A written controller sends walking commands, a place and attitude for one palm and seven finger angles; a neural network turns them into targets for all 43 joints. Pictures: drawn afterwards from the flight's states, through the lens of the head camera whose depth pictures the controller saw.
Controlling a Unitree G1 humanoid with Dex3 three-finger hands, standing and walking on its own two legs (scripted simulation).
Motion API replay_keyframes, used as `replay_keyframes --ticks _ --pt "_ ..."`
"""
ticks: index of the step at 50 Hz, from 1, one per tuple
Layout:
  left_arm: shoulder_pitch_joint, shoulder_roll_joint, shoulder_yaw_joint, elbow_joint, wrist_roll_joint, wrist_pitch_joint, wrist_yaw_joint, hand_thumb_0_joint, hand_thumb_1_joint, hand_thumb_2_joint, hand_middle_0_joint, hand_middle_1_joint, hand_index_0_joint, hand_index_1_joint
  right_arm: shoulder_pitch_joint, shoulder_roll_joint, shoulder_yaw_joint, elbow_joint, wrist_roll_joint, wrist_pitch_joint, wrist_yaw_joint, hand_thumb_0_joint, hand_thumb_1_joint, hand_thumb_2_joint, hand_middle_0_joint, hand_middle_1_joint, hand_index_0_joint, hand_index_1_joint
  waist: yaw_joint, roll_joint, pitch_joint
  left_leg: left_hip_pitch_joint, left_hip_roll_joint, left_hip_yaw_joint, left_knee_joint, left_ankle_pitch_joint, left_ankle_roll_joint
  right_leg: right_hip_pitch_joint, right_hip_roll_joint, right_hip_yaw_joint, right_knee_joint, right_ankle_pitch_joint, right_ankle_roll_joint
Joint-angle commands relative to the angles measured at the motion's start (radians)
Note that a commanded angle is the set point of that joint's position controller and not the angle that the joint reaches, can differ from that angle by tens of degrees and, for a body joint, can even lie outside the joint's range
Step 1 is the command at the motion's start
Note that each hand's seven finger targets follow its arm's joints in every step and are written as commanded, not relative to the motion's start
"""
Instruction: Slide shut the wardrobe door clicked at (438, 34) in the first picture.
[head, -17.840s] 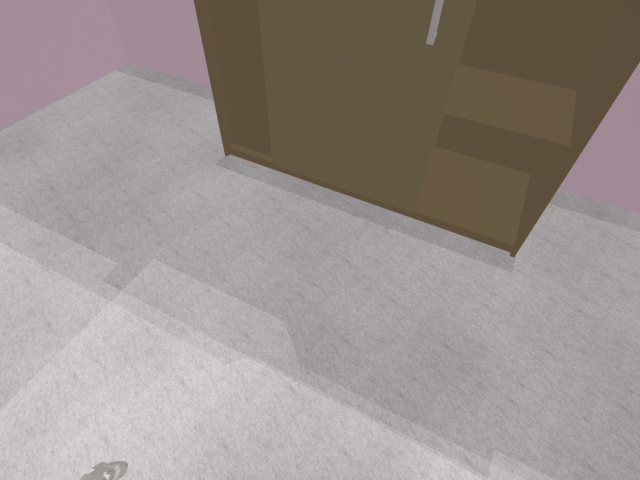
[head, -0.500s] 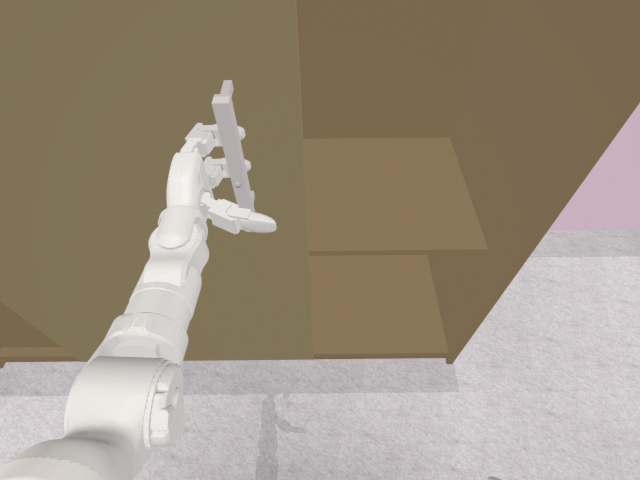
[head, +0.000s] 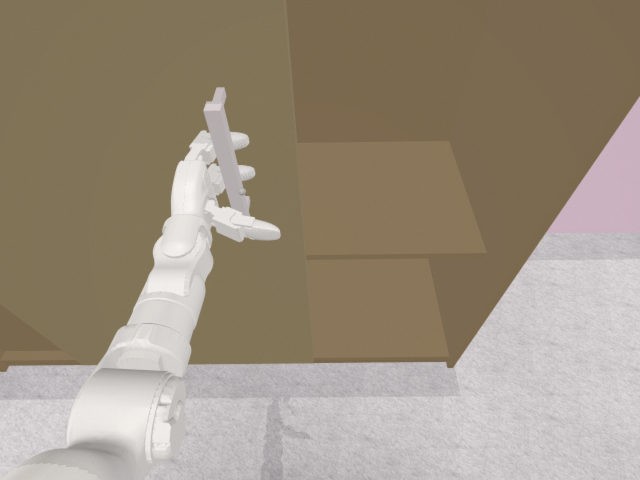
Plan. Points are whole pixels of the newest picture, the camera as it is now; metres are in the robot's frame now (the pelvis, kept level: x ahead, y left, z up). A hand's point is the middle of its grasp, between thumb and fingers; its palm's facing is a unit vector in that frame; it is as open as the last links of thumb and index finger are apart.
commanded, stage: slide the fingers in behind the handle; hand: left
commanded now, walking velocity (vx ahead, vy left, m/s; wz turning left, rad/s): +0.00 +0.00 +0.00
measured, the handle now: (233, 165) +0.51 +0.11 +0.12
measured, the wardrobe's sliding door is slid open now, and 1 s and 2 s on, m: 0.42 0.42 0.42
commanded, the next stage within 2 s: grip the handle and tug to test in 0.44 s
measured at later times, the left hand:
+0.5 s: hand (245, 191) +0.45 +0.08 +0.12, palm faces -0.04 -1.00 -0.01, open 14.0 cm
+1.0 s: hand (244, 189) +0.45 +0.08 +0.12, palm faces -0.02 -1.00 -0.02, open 9.4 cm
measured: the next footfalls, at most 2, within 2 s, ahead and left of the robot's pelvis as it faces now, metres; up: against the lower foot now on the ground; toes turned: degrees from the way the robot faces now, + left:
none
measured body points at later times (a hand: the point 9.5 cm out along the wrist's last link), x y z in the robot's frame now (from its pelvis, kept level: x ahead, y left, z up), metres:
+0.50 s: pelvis +0.00 +0.01 +0.00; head +0.04 +0.00 +0.45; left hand +0.45 +0.14 +0.12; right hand +0.06 -0.24 -0.13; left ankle +0.02 +0.12 -0.73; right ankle -0.04 -0.09 -0.73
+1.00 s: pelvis +0.00 +0.01 +0.00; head +0.04 -0.01 +0.45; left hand +0.45 +0.14 +0.12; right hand +0.05 -0.25 -0.13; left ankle +0.02 +0.12 -0.73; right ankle -0.04 -0.09 -0.73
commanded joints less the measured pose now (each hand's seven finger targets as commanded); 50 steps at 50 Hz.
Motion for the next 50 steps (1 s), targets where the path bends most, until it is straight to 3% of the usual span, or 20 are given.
replay_keyframes --ticks 1,3,9,10,13,15,17,20,21,24,25,27,28,29,31,36,39,41,47,50 --pt "-0.496 0.160 0.030 -0.199 -0.011 -0.064 0.002 0.000 -0.500 0.300 -0.300 -1.200 -0.300 -1.200 0.035 -0.125 -0.044 -0.091 0.006 -0.036 -0.010 0.000 -0.900 -0.900 0.200 0.300 0.200 0.300 -0.017 -0.112 -0.299 0.228 -0.050 -0.024 -0.011 0.216 0.044 0.027 0.000 0.040 -0.087 0.455 0.046" --pt "-0.473 0.189 0.054 -0.180 -0.006 -0.066 0.002 0.000 -0.500 0.300 -0.300 -1.200 -0.300 -1.200 0.035 -0.129 -0.043 -0.093 0.004 -0.032 -0.012 0.000 -0.900 -0.900 0.200 0.300 0.200 0.300 -0.005 -0.098 -0.304 0.216 -0.052 -0.020 -0.014 0.209 0.045 0.044 -0.005 0.046 -0.088 0.450 0.046" --pt "-0.473 0.133 0.010 -0.223 -0.011 -0.084 -0.006 0.000 -0.500 0.300 -0.300 -1.200 -0.300 -1.200 0.029 -0.121 -0.045 -0.099 0.006 -0.038 -0.006 0.000 -0.900 -0.900 0.200 0.300 0.200 0.300 -0.005 -0.052 -0.349 0.278 -0.048 -0.030 -0.005 0.270 0.040 0.025 0.002 0.032 -0.069 0.469 0.036" --pt "-0.484 0.107 -0.009 -0.223 -0.012 -0.081 -0.006 0.000 -0.500 0.300 -0.300 -1.200 -0.300 -1.200 0.027 -0.119 -0.044 -0.100 0.005 -0.039 -0.005 0.000 -0.900 -0.900 0.200 0.300 0.200 0.300 -0.012 -0.055 -0.345 0.282 -0.048 -0.031 -0.004 0.272 0.040 0.014 0.002 0.029 -0.070 0.471 0.036" --pt "-0.473 0.150 0.031 -0.187 -0.009 -0.071 0.005 0.000 -0.500 0.300 -0.300 -1.200 -0.300 -1.200 0.038 -0.127 -0.048 -0.090 0.004 -0.034 -0.007 0.000 -0.900 -0.900 0.200 0.300 0.200 0.300 -0.008 -0.105 -0.320 0.254 -0.045 -0.030 -0.007 0.252 0.042 0.014 0.003 0.028 -0.075 0.445 0.039" --pt "-0.512 0.134 0.010 -0.214 -0.002 -0.075 0.008 0.000 -0.500 0.300 -0.300 -1.200 -0.300 -1.200 0.032 -0.121 -0.045 -0.093 0.004 -0.036 -0.006 0.000 -0.900 -0.900 0.200 0.300 0.200 0.300 -0.015 -0.059 -0.320 0.272 -0.045 -0.031 -0.007 0.256 0.041 -0.004 0.003 0.027 -0.072 0.439 0.036" --pt "-0.503 0.094 -0.019 -0.209 -0.003 -0.074 0.009 0.000 -0.500 0.300 -0.300 -1.200 -0.300 -1.200 0.030 -0.118 -0.045 -0.096 0.005 -0.038 -0.005 0.000 -0.900 -0.900 0.200 0.300 0.200 0.300 -0.017 -0.063 -0.322 0.285 -0.042 -0.037 -0.008 0.253 0.038 -0.019 0.006 0.021 -0.073 0.414 0.033" --pt "-0.536 0.133 0.010 -0.169 0.001 -0.072 0.023 0.000 -0.500 0.300 -0.300 -1.200 -0.300 -1.200 0.042 -0.126 -0.044 -0.082 0.003 -0.035 -0.007 0.000 -0.900 -0.900 0.200 0.300 0.200 0.300 -0.024 -0.085 -0.298 0.265 -0.039 -0.044 -0.009 0.229 0.037 -0.038 0.008 0.019 -0.073 0.378 0.033" --pt "-0.563 0.097 -0.020 -0.166 0.000 -0.073 0.023 0.000 -0.500 0.300 -0.300 -1.200 -0.300 -1.200 0.039 -0.122 -0.044 -0.081 0.003 -0.037 -0.007 0.000 -0.900 -0.900 0.200 0.300 0.200 0.300 -0.035 -0.074 -0.292 0.270 -0.039 -0.043 -0.009 0.225 0.037 -0.053 0.008 0.019 -0.073 0.369 0.034" --pt "-0.552 0.145 0.024 -0.166 0.011 -0.087 0.036 0.000 -0.500 0.300 -0.300 -1.200 -0.300 -1.200 0.052 -0.127 -0.047 -0.078 -0.003 -0.039 -0.007 0.000 -0.900 -0.900 0.200 0.300 0.200 0.300 -0.019 -0.054 -0.347 0.295 -0.036 -0.052 -0.003 0.252 0.035 -0.044 0.008 0.019 -0.059 0.371 0.029" --pt "-0.588 0.101 -0.014 -0.194 0.010 -0.093 0.034 0.000 -0.500 0.300 -0.300 -1.200 -0.300 -1.200 0.048 -0.120 -0.044 -0.080 -0.003 -0.042 -0.004 0.000 -0.900 -0.900 0.200 0.300 0.200 0.300 -0.032 -0.031 -0.355 0.315 -0.036 -0.051 -0.001 0.262 0.034 -0.059 0.010 0.015 -0.057 0.376 0.029" --pt "-0.556 0.110 -0.001 -0.170 0.010 -0.091 0.034 0.000 -0.500 0.300 -0.300 -1.200 -0.300 -1.200 0.053 -0.123 -0.046 -0.078 -0.005 -0.043 -0.004 0.000 -0.900 -0.900 0.200 0.300 0.200 0.300 -0.024 -0.050 -0.362 0.303 -0.034 -0.052 0.002 0.267 0.031 -0.049 0.011 0.015 -0.054 0.381 0.029" --pt "-0.547 0.127 0.010 -0.146 0.014 -0.091 0.037 0.000 -0.453 0.320 -0.305 -1.207 -0.305 -1.207 0.061 -0.125 -0.047 -0.072 -0.004 -0.039 -0.004 0.000 -0.900 -0.900 0.200 0.300 0.200 0.300 -0.023 -0.073 -0.343 0.285 -0.030 -0.054 0.000 0.263 0.032 -0.047 0.010 0.012 -0.056 0.372 0.028" --pt "-0.566 0.099 -0.015 -0.157 0.014 -0.092 0.037 0.000 -0.407 0.340 -0.310 -1.213 -0.310 -1.213 0.058 -0.124 -0.046 -0.075 -0.004 -0.040 -0.002 0.000 -0.900 -0.900 0.200 0.300 0.200 0.300 -0.035 -0.066 -0.335 0.291 -0.032 -0.053 0.000 0.260 0.033 -0.062 0.013 0.013 -0.055 0.376 0.030" --pt "-0.542 0.092 -0.012 -0.184 0.014 -0.094 0.039 0.000 -0.313 0.380 -0.320 -1.227 -0.320 -1.227 0.060 -0.125 -0.052 -0.080 -0.004 -0.043 0.003 0.000 -0.900 -0.900 0.200 0.300 0.200 0.300 -0.022 -0.046 -0.374 0.320 -0.030 -0.055 0.006 0.297 0.030 -0.058 0.015 0.009 -0.046 0.395 0.026" --pt "-0.527 0.101 -0.004 -0.180 0.014 -0.081 0.041 0.000 -0.080 0.480 -0.345 -1.260 -0.345 -1.260 0.063 -0.125 -0.051 -0.081 -0.003 -0.038 0.003 0.000 -0.900 -0.900 0.200 0.300 0.200 0.300 -0.023 -0.079 -0.344 0.285 -0.033 -0.046 0.003 0.278 0.035 -0.041 0.015 0.013 -0.056 0.403 0.031" --pt "-0.522 0.115 0.001 -0.210 0.018 -0.085 0.043 0.000 0.060 0.540 -0.360 -1.280 -0.360 -1.280 0.062 -0.125 -0.053 -0.082 -0.005 -0.036 0.002 0.000 -0.900 -0.900 0.200 0.300 0.200 0.300 -0.018 -0.054 -0.356 0.295 -0.033 -0.044 0.004 0.292 0.035 -0.031 0.013 0.014 -0.053 0.418 0.029" --pt "-0.509 0.069 -0.029 -0.235 0.013 -0.083 0.040 0.000 0.153 0.580 -0.370 -1.293 -0.370 -1.293 0.057 -0.118 -0.052 -0.089 -0.004 -0.040 0.007 0.000 -0.900 -0.900 0.200 0.300 0.200 0.300 -0.017 -0.044 -0.371 0.316 -0.032 -0.046 0.004 0.308 0.033 -0.033 0.014 0.010 -0.053 0.426 0.028" --pt "-0.490 0.072 -0.037 -0.258 0.010 -0.070 0.036 0.000 0.433 0.700 -0.400 -1.333 -0.400 -1.333 0.050 -0.120 -0.053 -0.091 -0.001 -0.040 0.006 0.000 -0.900 -0.900 0.200 0.300 0.200 0.300 -0.021 -0.079 -0.340 0.300 -0.035 -0.041 -0.001 0.302 0.037 -0.015 0.014 0.013 -0.062 0.449 0.031" --pt "-0.455 0.095 -0.016 -0.266 0.006 -0.062 0.031 0.000 0.573 0.760 -0.415 -1.353 -0.415 -1.353 0.040 -0.121 -0.051 -0.097 0.000 -0.036 0.004 0.000 -0.900 -0.900 0.200 0.300 0.200 0.300 -0.010 -0.059 -0.347 0.292 -0.040 -0.032 -0.001 0.299 0.039 0.008 0.009 0.021 -0.066 0.469 0.033"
